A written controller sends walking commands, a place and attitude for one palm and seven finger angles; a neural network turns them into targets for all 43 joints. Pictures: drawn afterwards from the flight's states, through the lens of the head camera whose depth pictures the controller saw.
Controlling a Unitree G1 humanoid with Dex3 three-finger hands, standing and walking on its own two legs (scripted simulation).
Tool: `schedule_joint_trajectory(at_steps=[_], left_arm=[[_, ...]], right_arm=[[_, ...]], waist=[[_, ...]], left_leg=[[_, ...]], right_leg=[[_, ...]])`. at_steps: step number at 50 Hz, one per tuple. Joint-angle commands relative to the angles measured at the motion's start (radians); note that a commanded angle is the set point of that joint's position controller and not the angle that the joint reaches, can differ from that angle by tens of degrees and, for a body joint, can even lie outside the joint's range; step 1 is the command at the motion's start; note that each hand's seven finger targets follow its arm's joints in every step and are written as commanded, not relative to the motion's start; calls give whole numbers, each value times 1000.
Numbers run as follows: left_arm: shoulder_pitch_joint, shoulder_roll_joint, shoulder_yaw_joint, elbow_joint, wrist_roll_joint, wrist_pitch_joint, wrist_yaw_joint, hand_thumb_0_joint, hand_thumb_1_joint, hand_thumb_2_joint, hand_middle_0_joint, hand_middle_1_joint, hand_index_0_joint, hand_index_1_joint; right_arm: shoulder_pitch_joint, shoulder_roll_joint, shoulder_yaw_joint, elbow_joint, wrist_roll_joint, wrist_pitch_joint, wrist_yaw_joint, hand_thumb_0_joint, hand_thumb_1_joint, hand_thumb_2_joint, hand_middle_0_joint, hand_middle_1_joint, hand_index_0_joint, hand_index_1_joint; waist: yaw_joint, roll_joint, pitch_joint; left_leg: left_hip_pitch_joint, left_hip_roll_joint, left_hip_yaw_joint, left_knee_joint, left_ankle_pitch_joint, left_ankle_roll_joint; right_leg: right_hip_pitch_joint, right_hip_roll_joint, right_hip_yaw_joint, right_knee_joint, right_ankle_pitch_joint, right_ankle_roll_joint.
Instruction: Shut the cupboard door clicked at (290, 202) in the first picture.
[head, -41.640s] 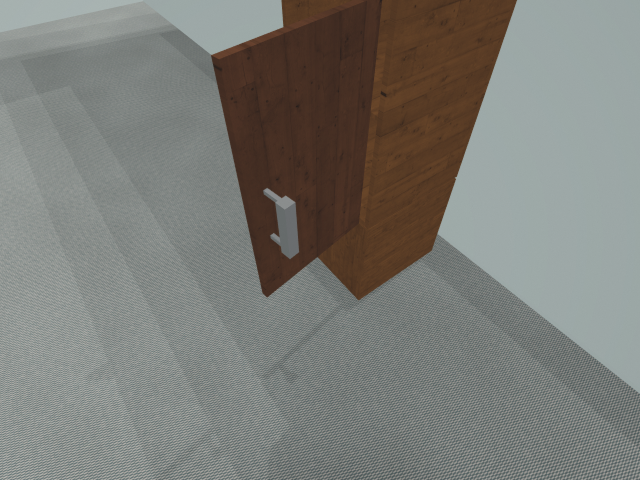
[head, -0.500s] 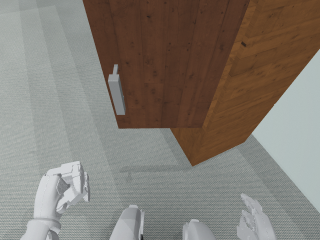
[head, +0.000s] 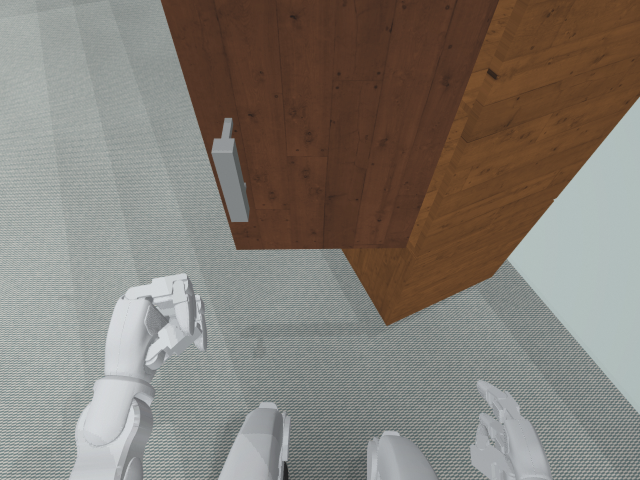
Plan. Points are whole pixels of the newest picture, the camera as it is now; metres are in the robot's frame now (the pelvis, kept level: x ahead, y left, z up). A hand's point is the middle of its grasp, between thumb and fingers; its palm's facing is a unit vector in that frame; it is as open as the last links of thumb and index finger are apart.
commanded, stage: bring the fist close to the handle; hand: left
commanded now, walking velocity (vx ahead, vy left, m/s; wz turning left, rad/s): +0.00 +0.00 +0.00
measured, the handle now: (234, 172) +0.51 +0.17 +0.05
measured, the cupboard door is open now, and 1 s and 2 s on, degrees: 66 66 55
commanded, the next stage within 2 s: push the door shut along its arc in 1.12 s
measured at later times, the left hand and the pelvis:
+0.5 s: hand (258, 257) +0.37 +0.11 +0.05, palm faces +0.03 -1.00 -0.01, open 3.1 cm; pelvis +0.01 +0.00 +0.01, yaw -1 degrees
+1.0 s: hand (268, 227) +0.42 +0.10 +0.05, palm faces +0.10 -0.99 -0.05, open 3.1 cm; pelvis +0.01 -0.01 +0.02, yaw -1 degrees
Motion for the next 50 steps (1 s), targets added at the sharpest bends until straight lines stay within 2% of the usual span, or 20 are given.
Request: schedule_joint_trajectory(at_steps=[1,3,7,10,15,16,19,22,23,25,27,29,33,36,39,42,43,44,49,50], left_arm=[[-142,110,49,-201,16,7,29,0,900,900,-1300,-1500,-1300,-1500],[-193,131,89,-205,19,-3,75,0,900,900,-1300,-1500,-1300,-1500],[-280,73,65,-118,39,-61,139,0,900,900,-1300,-1500,-1300,-1500],[-334,26,-7,-21,75,-77,141,0,900,900,-1300,-1500,-1300,-1500],[-456,-11,-75,56,100,-60,120,0,900,900,-1300,-1500,-1300,-1500],[-481,-2,-60,45,99,-61,129,0,900,900,-1300,-1500,-1300,-1500],[-582,20,-16,62,97,-71,178,0,900,900,-1300,-1500,-1300,-1500],[-668,38,23,107,118,-113,238,0,900,900,-1300,-1500,-1300,-1500],[-675,70,54,117,128,-124,257,0,900,900,-1300,-1500,-1300,-1500],[-669,47,44,192,145,-136,271,0,900,900,-1300,-1500,-1300,-1500],[-722,16,14,286,157,-132,267,0,900,900,-1300,-1500,-1300,-1500],[-748,19,14,366,166,-124,253,0,900,900,-1300,-1500,-1300,-1500],[-880,11,14,417,140,-126,227,0,900,900,-1300,-1500,-1300,-1500],[-982,16,32,422,129,-163,230,0,900,900,-1300,-1500,-1300,-1500],[-917,61,93,441,136,-198,245,0,900,900,-1300,-1500,-1300,-1500],[-886,66,98,485,157,-210,252,0,900,900,-1300,-1500,-1300,-1500],[-860,108,134,492,163,-211,255,0,900,900,-1300,-1500,-1300,-1500],[-838,86,116,514,166,-205,251,0,900,900,-1300,-1500,-1300,-1500],[-864,88,122,493,139,-209,230,0,900,900,-1300,-1500,-1300,-1500],[-920,74,101,480,133,-218,223,0,900,900,-1300,-1500,-1300,-1500]], right_arm=[[4,-130,-58,-156,6,-27,-12,0,-900,-900,200,300,200,300],[5,-126,-56,-147,-1,-20,-13,0,-900,-900,200,300,200,300],[1,-114,-55,-114,-11,-12,1,0,-900,-900,200,300,200,300],[12,-121,-57,-99,-15,-5,11,0,-900,-900,200,300,200,300],[36,-135,-66,-90,-9,13,15,0,-900,-900,200,300,200,300],[37,-136,-69,-90,-9,15,16,0,-900,-900,200,300,200,300],[36,-133,-68,-77,-15,26,14,0,-900,-900,200,300,200,300],[40,-123,-67,-55,-26,34,21,0,-900,-900,200,300,200,300],[49,-127,-68,-51,-31,37,23,0,-900,-900,200,300,200,300],[50,-119,-68,-43,-34,48,33,0,-900,-900,200,300,200,300],[60,-120,-69,-29,-37,59,39,0,-900,-900,200,300,200,300],[70,-124,-72,-22,-34,69,40,0,-900,-900,200,300,200,300],[96,-132,-78,-10,-31,79,37,0,-900,-900,200,300,200,300],[101,-128,-82,7,-33,80,36,0,-900,-900,200,300,200,300],[107,-127,-84,7,-40,84,44,0,-900,-900,200,300,200,300],[117,-120,-84,8,-43,97,54,0,-900,-900,200,300,200,300],[123,-126,-86,3,-44,101,54,0,-900,-900,200,300,200,300],[118,-121,-83,1,-41,108,56,0,-900,-900,200,300,200,300],[116,-124,-87,-3,-34,118,48,0,-900,-900,200,300,200,300],[114,-122,-84,2,-33,117,45,0,-900,-900,200,300,200,300]], waist=[[-19,-9,-302],[-14,-17,-312],[-32,-25,-274],[-53,-23,-245],[-69,-13,-281],[-59,10,-307],[-62,-13,-347],[-62,-12,-351],[-52,0,-370],[-53,-20,-377],[-78,-37,-343],[-86,-57,-329],[-109,-63,-351],[-111,-56,-392],[-72,-24,-445],[-70,-68,-417],[-64,-67,-419],[-62,-76,-400],[-73,-113,-377],[-89,-104,-360]], left_leg=[[337,-25,-1,-232,174,37],[337,-24,-3,-228,202,36],[331,-23,-2,-223,194,28],[332,-23,-1,-226,170,29],[389,-17,-12,-249,173,26],[412,-17,-14,-252,184,22],[429,-18,-12,-243,222,24],[421,-20,-6,-234,239,21],[419,-20,-6,-230,255,21],[407,-22,8,-225,274,20],[379,-24,15,-221,244,23],[346,-26,25,-219,218,26],[356,-26,25,-215,225,31],[364,-28,26,-204,246,29],[378,-30,33,-204,291,25],[324,-35,48,-207,271,31],[314,-33,50,-208,273,32],[305,-35,56,-217,262,31],[279,-37,67,-223,221,35],[274,-39,67,-223,208,37]], right_leg=[[134,10,69,-267,251,2],[146,13,63,-254,277,1],[107,9,55,-248,269,2],[71,6,55,-257,249,2],[59,3,49,-267,257,-1],[60,2,48,-263,264,-3],[72,2,49,-258,300,0],[68,2,51,-244,316,1],[78,4,53,-235,329,-1],[98,1,58,-234,367,2],[87,2,63,-248,357,8],[97,2,75,-263,344,11],[102,6,82,-275,362,13],[109,2,87,-265,391,15],[135,2,89,-244,441,12],[173,0,104,-254,452,20],[184,2,110,-253,460,20],[187,0,111,-261,455,22],[223,-7,136,-300,427,30],[215,-9,138,-305,414,31]])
